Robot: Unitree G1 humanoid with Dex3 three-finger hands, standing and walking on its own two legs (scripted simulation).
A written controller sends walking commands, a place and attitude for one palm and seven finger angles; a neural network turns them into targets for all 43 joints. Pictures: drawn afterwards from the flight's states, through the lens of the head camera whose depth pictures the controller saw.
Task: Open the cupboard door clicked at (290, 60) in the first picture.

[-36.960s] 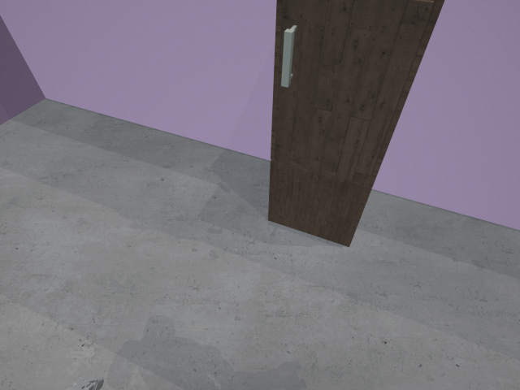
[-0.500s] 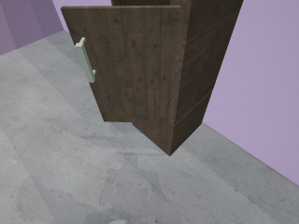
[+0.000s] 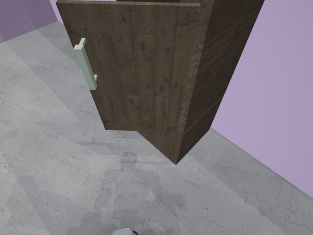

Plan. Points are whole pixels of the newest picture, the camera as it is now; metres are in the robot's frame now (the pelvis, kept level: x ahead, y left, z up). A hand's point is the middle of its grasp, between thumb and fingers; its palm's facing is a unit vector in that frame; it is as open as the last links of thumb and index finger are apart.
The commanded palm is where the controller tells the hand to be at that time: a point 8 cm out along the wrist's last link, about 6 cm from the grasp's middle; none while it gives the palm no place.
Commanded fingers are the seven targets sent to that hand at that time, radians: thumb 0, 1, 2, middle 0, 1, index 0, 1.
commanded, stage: come to a stop and stand still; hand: left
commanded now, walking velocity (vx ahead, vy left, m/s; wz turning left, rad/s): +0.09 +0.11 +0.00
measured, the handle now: (88, 65) +0.56 +0.26 +0.09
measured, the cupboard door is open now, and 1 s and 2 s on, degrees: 42 42 42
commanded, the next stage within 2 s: look again from close up in 0.42 s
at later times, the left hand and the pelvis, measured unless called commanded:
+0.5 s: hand out of the picture +0.01 +0.17 -0.17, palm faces +0.01 -0.98 -0.21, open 7.3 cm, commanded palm none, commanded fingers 0.00 0.90 0.90 -0.20 -0.30 -0.20 -0.30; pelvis +0.00 +0.00 +0.00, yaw +0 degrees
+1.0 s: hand out of the picture -0.04 +0.18 -0.17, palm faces +0.03 -0.98 -0.19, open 7.4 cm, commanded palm none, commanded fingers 0.00 0.90 0.90 -0.20 -0.30 -0.20 -0.30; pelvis -0.03 +0.00 +0.00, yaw +0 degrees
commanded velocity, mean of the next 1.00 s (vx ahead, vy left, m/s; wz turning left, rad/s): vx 0.02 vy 0.03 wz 0.00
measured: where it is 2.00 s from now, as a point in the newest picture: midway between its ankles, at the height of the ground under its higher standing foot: outside the picture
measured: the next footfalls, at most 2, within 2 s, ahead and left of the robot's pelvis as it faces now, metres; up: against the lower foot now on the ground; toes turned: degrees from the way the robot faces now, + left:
right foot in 0.04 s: +0.07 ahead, -0.11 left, +0.00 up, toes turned -6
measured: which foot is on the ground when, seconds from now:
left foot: down 0.00-1.00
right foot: up 0.00-0.02, down 0.04-1.00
